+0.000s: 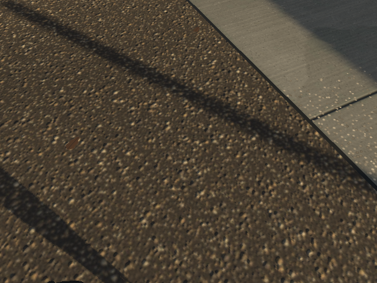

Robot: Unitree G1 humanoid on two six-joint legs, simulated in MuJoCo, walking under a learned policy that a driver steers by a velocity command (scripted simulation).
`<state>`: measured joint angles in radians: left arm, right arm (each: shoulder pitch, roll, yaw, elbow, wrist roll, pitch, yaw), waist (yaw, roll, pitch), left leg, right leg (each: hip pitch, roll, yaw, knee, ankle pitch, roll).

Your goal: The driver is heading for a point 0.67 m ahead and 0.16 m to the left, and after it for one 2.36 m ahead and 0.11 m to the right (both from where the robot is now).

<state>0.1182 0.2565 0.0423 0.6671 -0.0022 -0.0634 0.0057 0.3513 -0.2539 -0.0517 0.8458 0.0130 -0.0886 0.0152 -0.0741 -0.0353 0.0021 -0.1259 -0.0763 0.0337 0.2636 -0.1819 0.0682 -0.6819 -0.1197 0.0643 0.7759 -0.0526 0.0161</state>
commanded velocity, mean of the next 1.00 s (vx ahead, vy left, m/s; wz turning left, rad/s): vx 0.50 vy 0.00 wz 0.44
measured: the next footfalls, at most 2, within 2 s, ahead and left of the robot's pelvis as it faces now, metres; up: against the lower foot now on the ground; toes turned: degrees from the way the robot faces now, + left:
right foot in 0.18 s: +0.27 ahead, -0.15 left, +0.00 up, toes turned +5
left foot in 0.68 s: +0.46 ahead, +0.19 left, +0.00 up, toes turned +25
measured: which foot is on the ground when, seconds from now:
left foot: down 0.00-0.18, up 0.20-0.66, down 0.68-1.00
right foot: up 0.00-0.16, down 0.18-0.68, up 0.70-1.00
